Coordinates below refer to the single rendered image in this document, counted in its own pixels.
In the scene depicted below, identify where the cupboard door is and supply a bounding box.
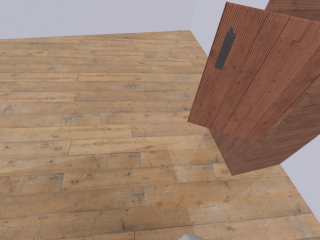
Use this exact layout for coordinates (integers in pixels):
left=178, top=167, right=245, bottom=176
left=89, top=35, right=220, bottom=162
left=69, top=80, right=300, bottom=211
left=187, top=1, right=320, bottom=143

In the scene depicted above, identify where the handle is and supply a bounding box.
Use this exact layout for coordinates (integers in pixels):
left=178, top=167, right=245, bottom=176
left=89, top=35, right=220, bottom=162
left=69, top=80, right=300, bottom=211
left=214, top=27, right=236, bottom=70

